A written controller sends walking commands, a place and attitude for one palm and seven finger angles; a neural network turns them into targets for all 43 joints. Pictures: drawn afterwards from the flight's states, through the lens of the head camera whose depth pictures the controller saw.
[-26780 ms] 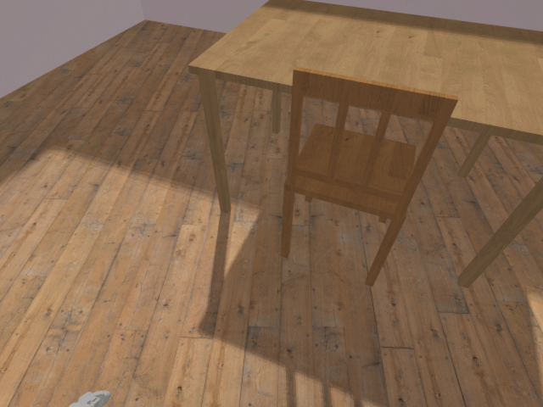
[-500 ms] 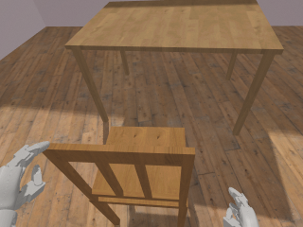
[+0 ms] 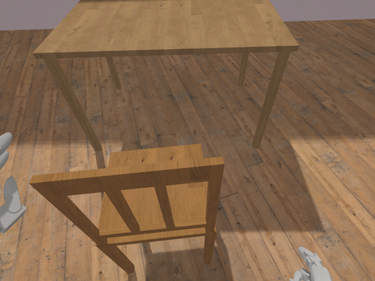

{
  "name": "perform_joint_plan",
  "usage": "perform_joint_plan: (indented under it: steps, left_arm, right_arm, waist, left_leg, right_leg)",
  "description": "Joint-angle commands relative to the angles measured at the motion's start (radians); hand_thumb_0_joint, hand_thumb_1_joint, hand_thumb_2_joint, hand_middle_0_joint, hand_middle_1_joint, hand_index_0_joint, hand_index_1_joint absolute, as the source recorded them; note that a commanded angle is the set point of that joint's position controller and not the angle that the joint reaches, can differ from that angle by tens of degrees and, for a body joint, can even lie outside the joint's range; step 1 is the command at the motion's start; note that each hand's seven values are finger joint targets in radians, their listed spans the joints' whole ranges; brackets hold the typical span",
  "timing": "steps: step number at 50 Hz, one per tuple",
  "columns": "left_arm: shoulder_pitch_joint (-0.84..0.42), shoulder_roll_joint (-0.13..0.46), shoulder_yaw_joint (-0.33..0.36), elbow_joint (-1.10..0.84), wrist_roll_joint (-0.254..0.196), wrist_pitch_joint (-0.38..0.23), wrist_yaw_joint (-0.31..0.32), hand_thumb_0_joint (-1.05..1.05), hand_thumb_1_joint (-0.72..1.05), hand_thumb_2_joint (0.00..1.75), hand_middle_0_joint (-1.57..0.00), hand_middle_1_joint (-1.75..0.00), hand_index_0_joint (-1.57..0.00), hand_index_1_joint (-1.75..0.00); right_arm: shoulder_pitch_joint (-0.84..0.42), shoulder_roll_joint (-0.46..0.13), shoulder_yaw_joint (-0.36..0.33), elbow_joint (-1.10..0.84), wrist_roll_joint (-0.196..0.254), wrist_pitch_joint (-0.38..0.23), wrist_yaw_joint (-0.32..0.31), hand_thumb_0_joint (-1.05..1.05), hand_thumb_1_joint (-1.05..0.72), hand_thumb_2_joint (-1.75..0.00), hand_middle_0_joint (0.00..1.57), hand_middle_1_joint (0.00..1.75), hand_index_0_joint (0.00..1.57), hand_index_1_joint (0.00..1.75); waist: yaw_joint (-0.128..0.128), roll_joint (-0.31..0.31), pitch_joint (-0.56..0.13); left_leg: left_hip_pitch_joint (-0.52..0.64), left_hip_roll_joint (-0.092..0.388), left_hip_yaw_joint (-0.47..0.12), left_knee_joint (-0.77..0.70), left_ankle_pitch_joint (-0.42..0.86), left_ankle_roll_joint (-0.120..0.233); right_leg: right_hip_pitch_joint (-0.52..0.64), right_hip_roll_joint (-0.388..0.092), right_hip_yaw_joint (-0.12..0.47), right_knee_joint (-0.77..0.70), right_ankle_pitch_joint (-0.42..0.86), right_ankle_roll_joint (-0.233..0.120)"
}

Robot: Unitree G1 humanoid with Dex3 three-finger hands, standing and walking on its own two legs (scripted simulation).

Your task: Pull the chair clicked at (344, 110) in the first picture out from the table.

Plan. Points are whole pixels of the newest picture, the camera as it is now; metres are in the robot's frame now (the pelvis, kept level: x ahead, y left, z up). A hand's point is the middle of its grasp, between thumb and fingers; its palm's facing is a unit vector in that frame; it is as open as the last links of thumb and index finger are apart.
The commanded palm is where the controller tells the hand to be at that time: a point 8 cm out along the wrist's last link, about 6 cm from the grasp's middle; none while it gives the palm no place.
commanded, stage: step back with the hand held close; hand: left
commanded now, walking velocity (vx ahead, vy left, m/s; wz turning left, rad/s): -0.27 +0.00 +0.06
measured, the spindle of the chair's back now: (125, 211) +0.31 +0.19 -0.11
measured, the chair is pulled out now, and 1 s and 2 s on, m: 0.60 0.60 0.60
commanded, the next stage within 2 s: stop stepping back and stand still in 1.24 s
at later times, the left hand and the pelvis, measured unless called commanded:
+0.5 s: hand out of the picture +0.14 +0.29 +0.17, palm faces +0.47 -0.72 -0.51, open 7.4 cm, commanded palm +0.08 +0.32 +0.18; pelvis -0.05 +0.02 -0.01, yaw +2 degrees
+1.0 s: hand out of the picture +0.12 +0.27 +0.17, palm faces +0.40 -0.76 -0.52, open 7.4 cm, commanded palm +0.05 +0.30 +0.18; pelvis -0.09 +0.00 +0.00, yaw +0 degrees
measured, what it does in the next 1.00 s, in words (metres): lifts its right foot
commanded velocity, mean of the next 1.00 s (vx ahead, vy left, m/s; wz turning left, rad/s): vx -0.34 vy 0.00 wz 0.03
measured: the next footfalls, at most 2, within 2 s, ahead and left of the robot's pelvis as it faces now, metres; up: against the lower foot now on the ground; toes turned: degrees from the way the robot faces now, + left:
right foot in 1.02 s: -0.12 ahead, -0.15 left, +0.00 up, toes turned -3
left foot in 1.32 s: -0.14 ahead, +0.10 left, +0.00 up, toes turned +3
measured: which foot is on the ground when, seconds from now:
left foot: down 0.00-1.00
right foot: down 0.00-0.76, up 0.78-1.00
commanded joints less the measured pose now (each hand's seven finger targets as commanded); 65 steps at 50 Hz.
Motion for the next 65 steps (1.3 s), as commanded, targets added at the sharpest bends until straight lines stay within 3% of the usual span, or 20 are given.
perform_joint_plan:
  steps: [1, 10, 17, 20, 23, 26, 29, 32, 35, 37, 40, 43, 47, 53, 55, 56, 59, 62, 64, 65]
  left_arm:
    - [-0.031, 0.124, 0.111, -0.076, -0.008, -0.041, 0.034, 0.00, 0.90, 0.90, -0.20, -0.30, -0.20, -0.30]
    - [-0.150, 0.158, 0.080, -0.170, 0.021, -0.049, 0.054, 0.00, 0.90, 0.90, -0.20, -0.30, -0.20, -0.30]
    - [-0.133, 0.167, 0.125, -0.263, 0.026, -0.093, 0.065, 0.00, 0.90, 0.90, -0.20, -0.30, -0.20, -0.30]
    - [-0.089, 0.165, 0.133, -0.242, 0.020, -0.098, 0.054, 0.00, 0.90, 0.90, -0.20, -0.30, -0.20, -0.30]
    - [-0.089, 0.140, 0.129, -0.193, 0.023, -0.093, 0.049, 0.00, 0.90, 0.90, -0.20, -0.30, -0.20, -0.30]
    - [-0.141, 0.138, 0.115, -0.149, 0.030, -0.092, 0.045, 0.00, 0.90, 0.90, -0.20, -0.30, -0.20, -0.30]
    - [-0.181, 0.150, 0.093, -0.157, 0.020, -0.091, 0.046, 0.00, 0.90, 0.90, -0.20, -0.30, -0.20, -0.30]
    - [-0.190, 0.167, 0.093, -0.218, 0.014, -0.079, 0.057, 0.00, 0.90, 0.90, -0.20, -0.30, -0.20, -0.30]
    - [-0.137, 0.198, 0.148, -0.281, 0.014, -0.080, 0.062, 0.00, 0.90, 0.90, -0.20, -0.30, -0.20, -0.30]
    - [-0.083, 0.186, 0.160, -0.330, 0.023, -0.100, 0.061, 0.00, 0.90, 0.90, -0.20, -0.30, -0.20, -0.30]
    - [-0.062, 0.207, 0.200, -0.366, 0.022, -0.118, 0.056, 0.00, 0.90, 0.90, -0.20, -0.30, -0.20, -0.30]
    - [-0.046, 0.174, 0.168, -0.366, 0.002, -0.130, 0.044, 0.00, 0.90, 0.90, -0.20, -0.30, -0.20, -0.30]
    - [-0.037, 0.122, 0.116, -0.264, -0.009, -0.116, 0.023, 0.00, 0.90, 0.90, -0.20, -0.30, -0.20, -0.30]
    - [-0.023, 0.185, 0.157, -0.261, -0.016, -0.131, -0.007, 0.00, 0.90, 0.90, -0.20, -0.30, -0.20, -0.30]
    - [-0.007, 0.212, 0.167, -0.280, -0.026, -0.126, -0.011, 0.00, 0.90, 0.90, -0.20, -0.30, -0.20, -0.30]
    - [0.008, 0.247, 0.206, -0.263, -0.027, -0.124, -0.002, 0.00, 0.90, 0.90, -0.20, -0.30, -0.20, -0.30]
    - [0.044, 0.190, 0.193, -0.209, -0.026, -0.103, 0.013, 0.00, 0.90, 0.90, -0.20, -0.30, -0.20, -0.30]
    - [-0.005, 0.145, 0.151, -0.220, -0.009, -0.109, 0.033, 0.00, 0.90, 0.90, -0.20, -0.30, -0.20, -0.30]
    - [-0.004, 0.161, 0.150, -0.250, -0.013, -0.110, 0.050, 0.00, 0.90, 0.90, -0.20, -0.30, -0.20, -0.30]
    - [-0.024, 0.177, 0.145, -0.311, -0.012, -0.123, 0.054, 0.00, 0.90, 0.90, -0.20, -0.30, -0.20, -0.30]
  right_arm:
    - [-0.157, -0.081, -0.015, -0.160, 0.002, -0.073, -0.005, 0.00, -0.90, -0.90, 0.20, 0.30, 0.20, 0.30]
    - [-0.136, -0.084, 0.003, -0.169, -0.010, -0.091, -0.002, 0.00, -0.90, -0.90, 0.20, 0.30, 0.20, 0.30]
    - [-0.118, -0.072, 0.021, -0.195, -0.012, -0.127, -0.009, 0.00, -0.90, -0.90, 0.20, 0.30, 0.20, 0.30]
    - [-0.109, -0.076, 0.008, -0.185, -0.016, -0.139, -0.003, 0.00, -0.90, -0.90, 0.20, 0.30, 0.20, 0.30]
    - [-0.116, -0.084, 0.002, -0.175, -0.017, -0.146, 0.003, 0.00, -0.90, -0.90, 0.20, 0.30, 0.20, 0.30]
    - [-0.108, -0.086, -0.009, -0.165, -0.008, -0.142, 0.008, 0.00, -0.90, -0.90, 0.20, 0.30, 0.20, 0.30]
    - [-0.098, -0.079, -0.010, -0.154, -0.017, -0.137, 0.021, 0.00, -0.90, -0.90, 0.20, 0.30, 0.20, 0.30]
    - [-0.102, -0.063, 0.000, -0.131, -0.025, -0.119, 0.033, 0.00, -0.90, -0.90, 0.20, 0.30, 0.20, 0.30]
    - [-0.136, -0.069, 0.003, -0.148, -0.024, -0.105, 0.027, 0.00, -0.90, -0.90, 0.20, 0.30, 0.20, 0.30]
    - [-0.148, -0.086, -0.001, -0.164, -0.025, -0.109, 0.017, 0.00, -0.90, -0.90, 0.20, 0.30, 0.20, 0.30]
    - [-0.133, -0.067, -0.023, -0.161, -0.043, -0.135, 0.022, 0.00, -0.90, -0.90, 0.20, 0.30, 0.20, 0.30]
    - [-0.102, -0.068, -0.034, -0.112, -0.039, -0.156, 0.030, 0.00, -0.90, -0.90, 0.20, 0.30, 0.20, 0.30]
    - [-0.114, -0.078, -0.028, -0.081, -0.045, -0.167, 0.043, 0.00, -0.90, -0.90, 0.20, 0.30, 0.20, 0.30]
    - [-0.156, -0.092, -0.017, -0.112, -0.036, -0.137, 0.050, 0.00, -0.90, -0.90, 0.20, 0.30, 0.20, 0.30]
    - [-0.160, -0.064, -0.024, -0.151, -0.012, -0.111, 0.043, 0.00, -0.90, -0.90, 0.20, 0.30, 0.20, 0.30]
    - [-0.164, -0.057, -0.030, -0.157, 0.005, -0.104, 0.039, 0.00, -0.90, -0.90, 0.20, 0.30, 0.20, 0.30]
    - [-0.219, 0.004, 0.003, -0.175, -0.001, -0.086, 0.023, 0.00, -0.90, -0.90, 0.20, 0.30, 0.20, 0.30]
    - [-0.226, 0.008, 0.039, -0.173, -0.012, -0.065, 0.000, 0.00, -0.90, -0.90, 0.20, 0.30, 0.20, 0.30]
    - [-0.170, -0.023, 0.020, -0.156, -0.013, -0.054, -0.018, 0.00, -0.90, -0.90, 0.20, 0.30, 0.20, 0.30]
    - [-0.159, -0.050, -0.006, -0.150, -0.019, -0.060, -0.018, 0.00, -0.90, -0.90, 0.20, 0.30, 0.20, 0.30]
  waist:
    - [0.018, -0.008, -0.162]
    - [0.018, -0.094, -0.051]
    - [0.017, 0.197, -0.117]
    - [0.019, 0.118, -0.163]
    - [0.016, 0.138, -0.116]
    - [0.012, 0.015, -0.038]
    - [0.007, -0.178, -0.053]
    - [0.006, -0.219, -0.145]
    - [0.006, -0.115, -0.163]
    - [0.014, 0.181, -0.176]
    - [0.008, 0.295, -0.232]
    - [0.014, 0.178, -0.257]
    - [0.014, 0.183, -0.229]
    - [0.035, 0.046, -0.288]
    - [0.027, -0.263, -0.340]
    - [0.030, -0.338, -0.340]
    - [0.018, -0.221, -0.212]
    - [-0.009, -0.149, -0.147]
    - [-0.026, -0.066, -0.175]
    - [-0.013, 0.052, -0.189]
  left_leg:
    - [-0.026, 0.110, -0.088, -0.086, 0.217, 0.046]
    - [-0.148, 0.068, -0.085, -0.051, -0.212, 0.054]
    - [-0.371, 0.151, -0.179, -0.217, -0.306, 0.093]
    - [-0.276, 0.137, -0.159, -0.144, -0.115, 0.079]
    - [-0.408, 0.168, -0.173, -0.194, -0.292, 0.092]
    - [-0.455, 0.135, -0.150, -0.118, -0.344, 0.087]
    - [-0.190, 0.020, -0.059, 0.164, -0.216, 0.035]
    - [-0.066, -0.005, -0.024, 0.378, -0.131, 0.020]
    - [-0.109, 0.052, -0.093, 0.081, -0.044, 0.047]
    - [-0.229, 0.204, -0.241, -0.147, 0.097, 0.098]
    - [-0.250, 0.295, -0.268, -0.151, 0.308, 0.146]
    - [0.065, 0.283, -0.220, -0.006, 0.820, 0.137]
    - [0.181, 0.258, -0.201, -0.007, 0.872, 0.116]
    - [0.065, 0.177, -0.112, 0.064, 0.480, 0.061]
    - [-0.012, 0.030, 0.037, 0.268, 0.230, 0.003]
    - [-0.127, -0.031, 0.035, 0.421, -0.135, -0.007]
    - [-0.333, -0.004, -0.069, 0.637, -0.284, -0.005]
    - [-0.267, 0.019, -0.032, 0.216, -0.206, -0.004]
    - [-0.114, 0.017, 0.012, -0.149, 0.141, -0.002]
    - [-0.008, 0.127, -0.062, -0.160, 0.486, 0.029]
  right_leg:
    - [0.100, -0.081, 0.054, -0.030, 0.173, -0.011]
    - [-0.062, -0.101, 0.112, -0.170, -0.255, -0.025]
    - [0.192, -0.015, 0.040, 0.094, -0.048, 0.004]
    - [0.158, -0.024, 0.055, 0.078, 0.076, 0.002]
    - [0.203, -0.015, 0.059, 0.117, -0.017, 0.008]
    - [0.143, -0.035, 0.109, 0.051, -0.037, -0.003]
    - [-0.153, -0.164, 0.243, -0.198, -0.188, -0.076]
    - [-0.214, -0.281, 0.263, -0.239, -0.106, -0.148]
    - [-0.106, -0.182, 0.150, -0.099, -0.010, -0.079]
    - [0.021, -0.025, 0.050, 0.164, 0.000, -0.002]
    - [-0.004, 0.007, 0.063, 0.417, -0.225, 0.001]
    - [-0.135, -0.005, 0.058, 0.268, -0.186, -0.010]
    - [-0.123, 0.010, 0.043, 0.071, -0.108, -0.018]
    - [0.075, -0.023, 0.029, -0.123, 0.267, -0.010]
    - [0.101, -0.174, 0.113, -0.098, 0.665, -0.067]
    - [0.118, -0.280, 0.176, -0.100, 0.803, -0.123]
    - [0.094, -0.334, 0.177, -0.078, 0.754, -0.187]
    - [0.123, -0.215, 0.081, -0.004, 0.730, -0.106]
    - [0.136, -0.131, 0.033, 0.106, 0.614, -0.034]
    - [0.060, -0.068, 0.010, 0.168, 0.324, 0.007]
